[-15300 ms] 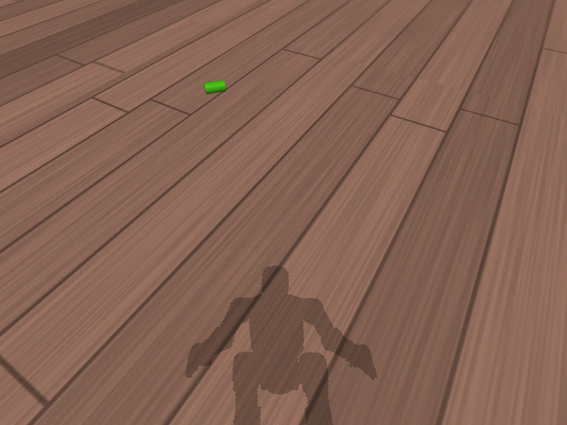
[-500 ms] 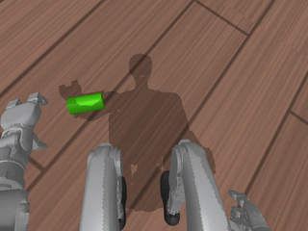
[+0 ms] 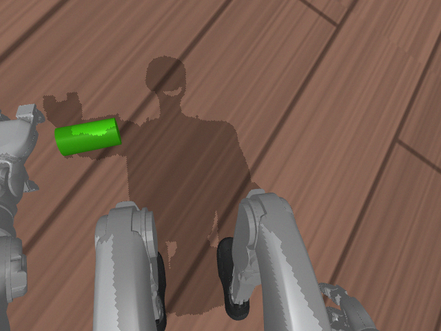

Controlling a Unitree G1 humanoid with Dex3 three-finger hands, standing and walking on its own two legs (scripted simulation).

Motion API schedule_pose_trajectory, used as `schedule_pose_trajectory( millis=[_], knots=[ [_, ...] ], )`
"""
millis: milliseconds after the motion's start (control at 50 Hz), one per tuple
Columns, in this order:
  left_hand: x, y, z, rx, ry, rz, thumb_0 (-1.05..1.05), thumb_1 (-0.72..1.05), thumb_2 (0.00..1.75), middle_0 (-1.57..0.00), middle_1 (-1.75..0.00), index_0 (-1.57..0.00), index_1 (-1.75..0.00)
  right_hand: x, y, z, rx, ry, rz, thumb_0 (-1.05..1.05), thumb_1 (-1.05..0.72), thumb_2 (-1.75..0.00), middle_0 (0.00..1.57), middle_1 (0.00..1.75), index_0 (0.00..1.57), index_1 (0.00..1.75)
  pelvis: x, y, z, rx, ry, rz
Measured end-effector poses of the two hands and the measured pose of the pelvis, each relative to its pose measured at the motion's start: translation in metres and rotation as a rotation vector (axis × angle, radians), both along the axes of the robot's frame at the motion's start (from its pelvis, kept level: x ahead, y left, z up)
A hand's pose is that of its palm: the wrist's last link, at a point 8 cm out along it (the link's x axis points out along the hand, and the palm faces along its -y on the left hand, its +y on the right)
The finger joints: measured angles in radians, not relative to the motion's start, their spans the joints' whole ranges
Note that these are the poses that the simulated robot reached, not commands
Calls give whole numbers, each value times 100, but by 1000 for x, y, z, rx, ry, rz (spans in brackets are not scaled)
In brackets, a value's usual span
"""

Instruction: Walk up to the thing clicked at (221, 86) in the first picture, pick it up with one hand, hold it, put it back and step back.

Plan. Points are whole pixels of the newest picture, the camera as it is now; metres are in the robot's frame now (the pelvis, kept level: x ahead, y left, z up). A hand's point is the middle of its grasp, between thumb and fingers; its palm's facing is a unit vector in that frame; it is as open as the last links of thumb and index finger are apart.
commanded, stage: rise first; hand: left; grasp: from above
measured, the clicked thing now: (90, 136) +0.51 +0.27 -0.33
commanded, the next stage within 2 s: none
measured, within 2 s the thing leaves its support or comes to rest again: neither
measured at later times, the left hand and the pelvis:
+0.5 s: hand (37, 150) +0.44 +0.33 -0.20, palm faces -0.44 -0.11 -0.89, open 14.1 cm; pelvis +0.01 +0.00 -0.01, yaw -2 degrees
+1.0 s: hand (46, 146) +0.45 +0.32 -0.21, palm faces -0.43 -0.10 -0.90, open 14.2 cm; pelvis +0.00 +0.00 -0.03, yaw -2 degrees
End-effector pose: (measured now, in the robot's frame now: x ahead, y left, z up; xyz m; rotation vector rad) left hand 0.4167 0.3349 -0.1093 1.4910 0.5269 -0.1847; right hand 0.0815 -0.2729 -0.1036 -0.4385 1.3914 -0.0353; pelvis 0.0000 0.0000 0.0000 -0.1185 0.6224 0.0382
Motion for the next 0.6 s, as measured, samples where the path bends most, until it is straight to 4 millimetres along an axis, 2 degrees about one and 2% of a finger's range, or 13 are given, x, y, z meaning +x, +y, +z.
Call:
schedule_pose_trajectory(
  millis=[260,600],
  knots=[
    [17,-4,-21,2,13,19,1,-51,96,-12,-100,-12,-100,-9,2,-9,10,41,-3,0,-92,-90,20,30,20,30,5,-1,-10,-6,11,-10],
    [26,-9,-37,-7,21,25,1,-54,98,-10,-103,-10,-102,-19,-4,-9,-2,74,3,0,-92,-90,20,30,20,30,6,-2,-17,-14,4,-20]
  ],
)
